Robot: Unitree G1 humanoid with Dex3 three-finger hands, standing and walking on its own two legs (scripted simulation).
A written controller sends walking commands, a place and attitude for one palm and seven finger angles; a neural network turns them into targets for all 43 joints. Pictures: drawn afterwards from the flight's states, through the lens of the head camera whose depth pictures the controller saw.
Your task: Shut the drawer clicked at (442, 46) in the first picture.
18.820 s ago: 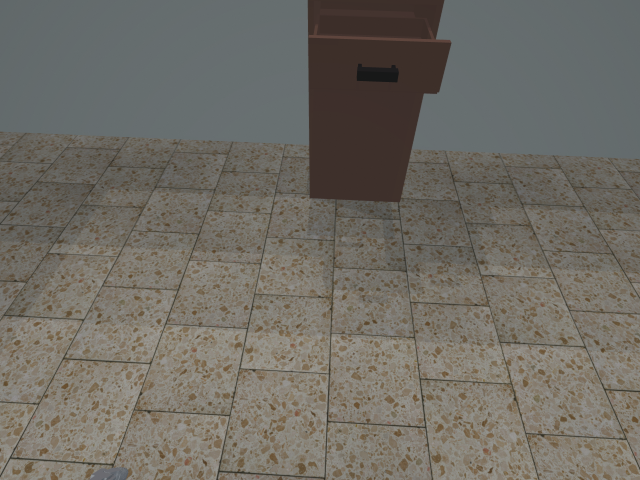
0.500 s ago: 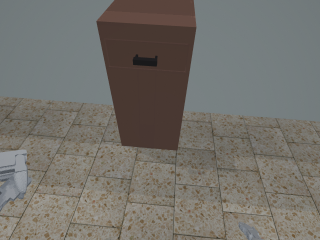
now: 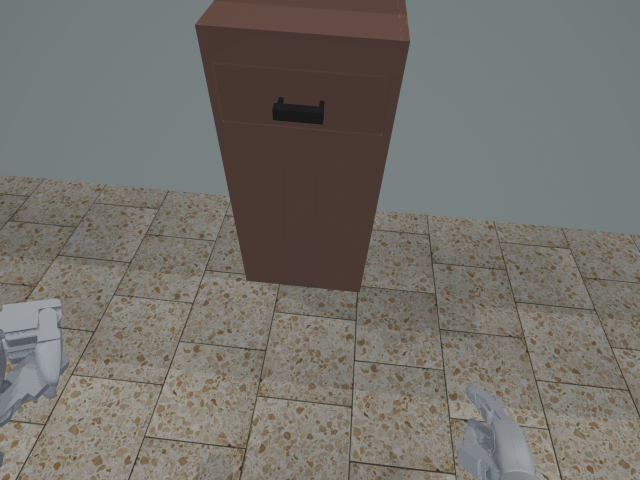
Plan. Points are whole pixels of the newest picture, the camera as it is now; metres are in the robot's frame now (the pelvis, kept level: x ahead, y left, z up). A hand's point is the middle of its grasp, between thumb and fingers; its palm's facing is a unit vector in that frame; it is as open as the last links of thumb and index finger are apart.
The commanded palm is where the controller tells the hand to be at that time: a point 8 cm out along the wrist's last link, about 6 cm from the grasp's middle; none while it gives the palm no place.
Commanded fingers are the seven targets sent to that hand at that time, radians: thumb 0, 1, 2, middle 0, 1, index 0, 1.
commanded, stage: stop stepping back and stand still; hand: left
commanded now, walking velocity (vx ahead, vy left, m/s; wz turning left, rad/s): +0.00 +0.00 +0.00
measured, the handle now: (299, 108) +0.85 +0.10 +0.00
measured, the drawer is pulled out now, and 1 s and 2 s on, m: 0.00 0.00 0.00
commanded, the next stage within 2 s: let the arm hang, fingers relaxed in 0.08 s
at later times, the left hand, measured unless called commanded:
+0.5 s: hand out of the picture +0.01 +0.20 -0.18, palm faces +0.06 -0.97 -0.22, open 3.2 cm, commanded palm none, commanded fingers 0.00 0.90 0.90 -0.72 -0.86 -0.72 -0.86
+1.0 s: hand out of the picture -0.07 +0.15 -0.18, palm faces +0.09 -0.98 -0.16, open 7.1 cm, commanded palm none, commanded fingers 0.00 0.90 0.90 -0.20 -0.30 -0.20 -0.30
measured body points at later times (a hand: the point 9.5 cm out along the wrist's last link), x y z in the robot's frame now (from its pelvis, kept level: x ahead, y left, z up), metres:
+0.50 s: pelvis -0.03 +0.01 -0.01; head -0.01 +0.02 +0.44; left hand +0.01 +0.25 -0.16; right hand +0.03 -0.24 -0.14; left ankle +0.02 +0.11 -0.74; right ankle -0.03 -0.10 -0.74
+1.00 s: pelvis -0.03 +0.00 +0.00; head -0.02 +0.00 +0.45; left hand -0.08 +0.20 -0.16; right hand -0.05 -0.19 -0.17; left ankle +0.02 +0.11 -0.74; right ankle -0.03 -0.10 -0.74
